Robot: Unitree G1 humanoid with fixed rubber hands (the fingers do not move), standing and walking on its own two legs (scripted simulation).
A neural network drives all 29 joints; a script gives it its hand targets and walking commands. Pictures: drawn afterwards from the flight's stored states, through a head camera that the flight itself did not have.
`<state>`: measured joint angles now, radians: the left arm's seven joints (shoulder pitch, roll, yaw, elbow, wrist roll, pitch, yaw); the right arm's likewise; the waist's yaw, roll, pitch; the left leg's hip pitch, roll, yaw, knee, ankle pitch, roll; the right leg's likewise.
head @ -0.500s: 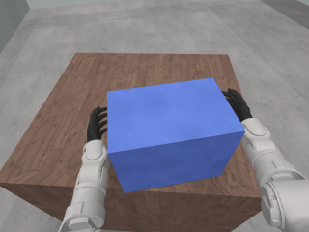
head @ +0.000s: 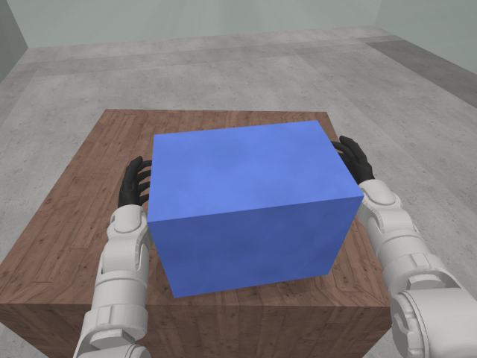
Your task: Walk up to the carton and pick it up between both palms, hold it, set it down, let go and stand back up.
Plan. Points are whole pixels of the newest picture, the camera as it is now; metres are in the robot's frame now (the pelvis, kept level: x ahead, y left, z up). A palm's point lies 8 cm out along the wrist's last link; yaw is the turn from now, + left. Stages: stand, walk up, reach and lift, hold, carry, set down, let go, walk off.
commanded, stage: reach and lift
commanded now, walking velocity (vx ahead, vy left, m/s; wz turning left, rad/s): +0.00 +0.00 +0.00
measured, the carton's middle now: (246, 208) +0.39 +0.03 +0.07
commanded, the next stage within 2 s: hold in 2.00 s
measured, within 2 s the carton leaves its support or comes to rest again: neither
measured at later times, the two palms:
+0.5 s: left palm (130, 186) +0.35 +0.21 +0.15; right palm (376, 182) +0.37 -0.17 +0.16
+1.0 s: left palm (135, 161) +0.37 +0.20 +0.19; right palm (393, 177) +0.36 -0.18 +0.19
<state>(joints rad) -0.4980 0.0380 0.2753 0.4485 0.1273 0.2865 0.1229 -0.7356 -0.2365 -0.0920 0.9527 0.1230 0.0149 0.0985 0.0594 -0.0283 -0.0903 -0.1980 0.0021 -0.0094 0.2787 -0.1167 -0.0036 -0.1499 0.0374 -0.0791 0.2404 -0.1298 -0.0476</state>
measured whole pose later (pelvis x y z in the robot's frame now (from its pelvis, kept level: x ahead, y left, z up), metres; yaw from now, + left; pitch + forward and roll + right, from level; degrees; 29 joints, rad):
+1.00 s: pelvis +0.00 +0.03 +0.00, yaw -2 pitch -4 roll -1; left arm -0.58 0.08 0.33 0.20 0.20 0.64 -0.01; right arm -0.68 -0.20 -0.09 0.61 0.18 0.31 0.01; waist -0.07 -0.03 -0.05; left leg -0.08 -0.02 0.03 0.28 -0.14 0.03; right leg -0.03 0.02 -0.04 0.23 -0.13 -0.01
